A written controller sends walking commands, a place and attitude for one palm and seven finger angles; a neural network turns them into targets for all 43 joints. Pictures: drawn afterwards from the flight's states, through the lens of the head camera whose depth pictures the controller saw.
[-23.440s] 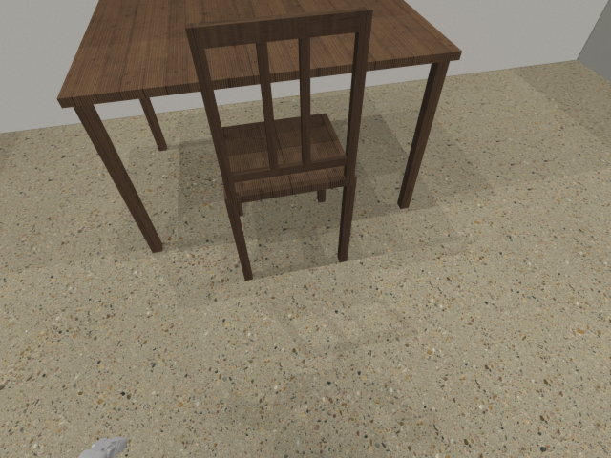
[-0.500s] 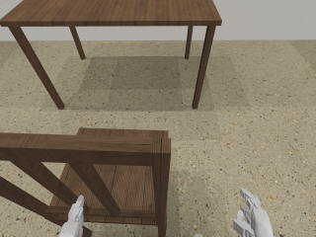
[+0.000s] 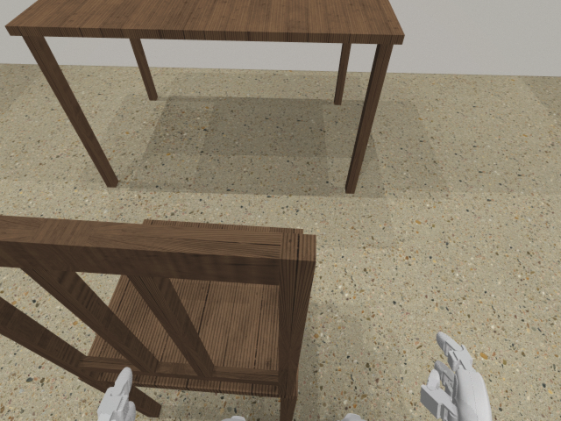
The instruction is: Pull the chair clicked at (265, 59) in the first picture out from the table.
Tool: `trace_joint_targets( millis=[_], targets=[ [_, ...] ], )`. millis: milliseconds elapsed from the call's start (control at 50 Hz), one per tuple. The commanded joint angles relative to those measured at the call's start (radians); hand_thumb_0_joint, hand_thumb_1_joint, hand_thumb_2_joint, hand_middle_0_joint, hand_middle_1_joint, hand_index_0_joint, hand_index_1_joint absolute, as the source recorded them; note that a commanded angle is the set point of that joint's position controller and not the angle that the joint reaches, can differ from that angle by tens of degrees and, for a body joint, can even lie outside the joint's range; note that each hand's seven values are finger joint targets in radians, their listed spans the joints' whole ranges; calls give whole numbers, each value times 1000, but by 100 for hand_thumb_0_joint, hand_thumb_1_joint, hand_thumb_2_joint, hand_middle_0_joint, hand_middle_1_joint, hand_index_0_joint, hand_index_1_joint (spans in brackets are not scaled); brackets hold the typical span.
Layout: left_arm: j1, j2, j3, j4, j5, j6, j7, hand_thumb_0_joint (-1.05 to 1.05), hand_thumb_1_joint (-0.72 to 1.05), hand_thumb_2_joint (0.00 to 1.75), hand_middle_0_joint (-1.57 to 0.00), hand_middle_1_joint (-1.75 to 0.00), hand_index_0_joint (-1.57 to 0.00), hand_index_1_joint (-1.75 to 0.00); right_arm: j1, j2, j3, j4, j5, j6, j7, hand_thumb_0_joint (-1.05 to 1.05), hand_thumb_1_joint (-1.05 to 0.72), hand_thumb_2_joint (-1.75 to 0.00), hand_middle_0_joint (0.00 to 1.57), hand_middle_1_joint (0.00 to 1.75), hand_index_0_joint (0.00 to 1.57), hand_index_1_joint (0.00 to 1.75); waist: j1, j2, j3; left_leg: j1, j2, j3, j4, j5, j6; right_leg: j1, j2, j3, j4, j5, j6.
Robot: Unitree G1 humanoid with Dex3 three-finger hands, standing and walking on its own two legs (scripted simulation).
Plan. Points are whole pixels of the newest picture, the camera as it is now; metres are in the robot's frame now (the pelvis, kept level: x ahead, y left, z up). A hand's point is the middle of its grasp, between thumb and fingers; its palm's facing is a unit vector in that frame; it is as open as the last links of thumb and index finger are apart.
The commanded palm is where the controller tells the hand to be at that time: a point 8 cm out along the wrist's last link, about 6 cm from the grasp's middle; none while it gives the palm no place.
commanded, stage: draw the hand back to the body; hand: left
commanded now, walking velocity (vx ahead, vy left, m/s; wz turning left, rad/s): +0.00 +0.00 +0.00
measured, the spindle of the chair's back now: (110, 328) +0.24 +0.25 +0.02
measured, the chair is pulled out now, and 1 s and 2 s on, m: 0.70 0.69 0.68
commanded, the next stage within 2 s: step back with the hand held close in 1.48 s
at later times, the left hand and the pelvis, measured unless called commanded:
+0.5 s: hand out of the picture +0.12 +0.20 +0.09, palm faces +0.11 -0.94 -0.32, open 16.7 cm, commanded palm +0.09 +0.25 +0.14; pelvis -0.01 +0.00 +0.02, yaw +0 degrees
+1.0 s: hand (20, 355) +0.16 +0.24 +0.16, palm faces +0.38 -0.80 -0.47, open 10.5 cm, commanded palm +0.14 +0.28 +0.24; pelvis +0.01 -0.01 +0.07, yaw +1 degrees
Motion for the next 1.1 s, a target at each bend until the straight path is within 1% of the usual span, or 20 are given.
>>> trace_joint_targets(
  millis=[0, 80, 120, 160, 240, 280, 340, 380, 400, 420, 440, 480, 540, 580, 640, 680, 740, 760, 820, 1080],
  targets=[
    [77, 87, 106, -268, -46, -195, -16, 0, -55, 20, 0, 0, 0, 0, -74, -93, -49, -138, 13, -77, -1, 0, -90, -90, 20, 30, 20, 30, -2, 4, -87, 49, -29, 40, -168, 333, 26, 149, 30, -11, -146, 197, -30],
    [53, 72, 100, -232, -64, -303, -68, 0, -55, 20, 0, 0, 0, 0, -107, -88, -51, -116, 16, -85, 21, 0, -90, -90, 20, 30, 20, 30, -4, -32, -33, 15, -24, 34, -168, 298, 23, 131, 32, -11, -136, 170, -26],
    [36, 106, 138, -224, -77, -355, -98, 0, -55, 20, 0, 0, 0, 0, -119, -85, -54, -112, 19, -87, 31, 0, -90, -90, 20, 30, 20, 30, 3, -45, -43, -10, -21, 36, -156, 270, 25, 136, 30, 7, -135, 143, -25],
    [-13, 166, 194, -298, -97, -391, -111, 0, -55, 20, 0, 0, 0, 0, -118, -82, -53, -116, 21, -91, 30, 0, -90, -90, 20, 30, 20, 30, 10, 2, -79, 14, -22, 39, -164, 270, 25, 166, 29, 23, -144, 133, -29],
    [-36, 191, 249, -340, -140, -409, -132, 0, -55, 20, 0, 0, 0, 0, -120, -75, -47, -102, 36, -100, 27, 0, -90, -90, 20, 30, 20, 30, 9, 19, -107, 62, -19, 34, -183, 303, 27, 215, 34, 23, -169, 167, -30],
    [-54, 178, 244, -341, -159, -408, -141, 0, -55, 20, 0, 0, 0, 0, -122, -75, -40, -88, 41, -113, 25, 0, -90, -90, 20, 30, 20, 30, 0, 22, -83, 88, -18, 29, -205, 301, 25, 214, 36, 9, -184, 162, -27],
    [-102, 209, 281, -352, -182, -408, -150, 0, -44, 25, -1, -2, -1, -2, -130, -82, -30, -72, 44, -134, 20, 0, -90, -90, 20, 30, 20, 30, 0, 48, -73, 120, -16, 22, -228, 304, 24, 237, 36, 13, -216, 158, -27],
    [-125, 210, 292, -341, -192, -409, -157, 0, -37, 29, -2, -4, -2, -4, -132, -83, -23, -60, 45, -151, 18, 0, -90, -90, 20, 30, 20, 30, -1, 35, -46, 143, -13, 16, -256, 293, 20, 245, 37, 1, -235, 140, -26],
    [-33, 430, 388, -293, 2, -222, 4, 0, -33, 31, -3, -5, -3, -5, -131, -93, -13, -100, 13, -111, -7, 0, -90, -90, 20, 30, 20, 30, 87, 91, -136, 206, 36, 14, -343, 270, 16, 386, -8, 44, -286, 122, -53],
    [-73, 306, 299, -430, 12, -146, 58, 0, -30, 32, -4, -5, -4, -5, -121, -77, 12, -141, 14, -101, -17, 0, -90, -90, 20, 30, 20, 30, 44, 108, -63, 213, 23, 20, -370, 278, 14, 402, -14, 20, -309, 150, -47],
    [-106, 304, 301, -424, 27, -88, 97, 0, -26, 34, -4, -6, -4, -6, -127, -76, 15, -121, 11, -93, -25, 0, -90, -90, 20, 30, 20, 30, 43, 124, -32, 229, 27, 20, -384, 278, 14, 418, -12, 19, -332, 146, -51],
    [-108, 259, 277, -324, 42, -24, 139, 0, -19, 37, -5, -8, -5, -8, -132, -78, 25, -95, 5, -64, -36, 0, -90, -90, 20, 30, 20, 30, 31, 39, 76, 261, 33, 22, -414, 268, 17, 411, -7, -1, -374, 143, -43],
    [-194, 286, 311, -282, 50, 0, 169, 0, -8, 43, -7, -10, -7, -10, -155, -90, 34, -80, 0, -54, -39, 0, -90, -90, 20, 30, 20, 30, 33, -19, 138, 311, 30, 25, -473, 246, 22, 473, -11, 7, -463, 122, -39],
    [-220, 266, 299, -239, 56, -2, 173, 0, -1, 46, -7, -11, -7, -11, -162, -96, 36, -67, -4, -57, -32, 0, -90, -90, 20, 30, 20, 30, 31, -31, 179, 359, 31, 30, -509, 240, 24, 489, -15, 11, -506, 119, -33],
    [-275, 282, 322, -211, 59, -13, 172, 0, 10, 51, -9, -14, -9, -14, -184, -108, 36, -48, -7, -64, -21, 0, -90, -90, 20, 30, 20, 30, 39, -13, 215, 401, 31, 28, -570, 244, 24, 539, -17, 19, -559, 131, -35],
    [-311, 293, 334, -254, 62, -32, 172, 0, 17, 55, -10, -15, -10, -15, -183, -108, 40, -44, -10, -75, -11, 0, -90, -90, 20, 30, 20, 30, 41, 38, 200, 450, 28, 30, -602, 265, 22, 568, -19, 21, -572, 162, -36],
    [-341, 336, 392, -275, 61, -46, 174, 0, 28, 60, -12, -17, -12, -17, -191, -110, 37, -28, -14, -90, -2, 0, -90, -90, 20, 30, 20, 30, 52, 54, 176, 493, 29, 30, -639, 326, 21, 629, -18, 22, -595, 227, -39],
    [-349, 341, 403, -280, 60, -50, 175, 0, 32, 62, -12, -18, -12, -18, -190, -107, 38, -24, -15, -93, -1, 0, -90, -90, 20, 30, 20, 30, 52, 33, 185, 507, 31, 34, -646, 351, 21, 637, -17, 22, -598, 255, -37],
    [-425, 374, 434, -355, 63, -65, 180, 0, 43, 67, -13, -20, -13, -20, -187, -113, 38, -13, -20, -119, 5, 0, -90, -90, 20, 30, 20, 30, 50, 77, 141, 569, 28, 42, -659, 420, 22, 673, -20, 25, -609, 331, -36],
    [-684, 506, 542, -476, 55, -67, 205, 0, 90, 90, -20, -30, -20, -30, -183, -139, 51, 52, -25, -179, 18, 0, -90, -90, 20, 30, 20, 30, 53, 121, 71, 673, 25, 33, -682, 554, 20, 744, -28, 26, -602, 465, -27]
  ],
)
